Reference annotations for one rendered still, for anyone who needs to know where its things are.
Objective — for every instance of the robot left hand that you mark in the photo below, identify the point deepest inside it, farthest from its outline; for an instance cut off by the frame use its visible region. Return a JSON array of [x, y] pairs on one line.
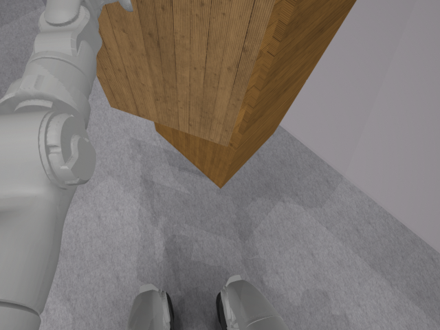
[[98, 4]]

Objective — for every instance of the robot left upper arm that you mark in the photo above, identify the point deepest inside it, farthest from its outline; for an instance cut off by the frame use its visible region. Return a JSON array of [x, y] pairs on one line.
[[44, 156]]

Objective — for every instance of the left robot thigh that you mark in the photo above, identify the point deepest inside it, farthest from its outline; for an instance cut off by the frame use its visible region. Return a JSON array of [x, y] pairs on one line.
[[149, 311]]

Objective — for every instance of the cupboard door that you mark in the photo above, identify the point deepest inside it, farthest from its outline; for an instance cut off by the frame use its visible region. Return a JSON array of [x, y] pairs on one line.
[[185, 64]]

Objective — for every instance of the left robot forearm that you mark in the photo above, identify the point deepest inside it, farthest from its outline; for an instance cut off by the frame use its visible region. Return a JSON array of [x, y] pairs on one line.
[[62, 68]]

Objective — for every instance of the right robot thigh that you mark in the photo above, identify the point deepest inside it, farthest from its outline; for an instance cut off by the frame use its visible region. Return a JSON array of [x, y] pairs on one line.
[[245, 303]]

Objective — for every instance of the robot thigh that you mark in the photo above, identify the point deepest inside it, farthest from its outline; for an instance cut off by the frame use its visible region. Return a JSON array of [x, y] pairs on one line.
[[149, 311], [245, 303]]

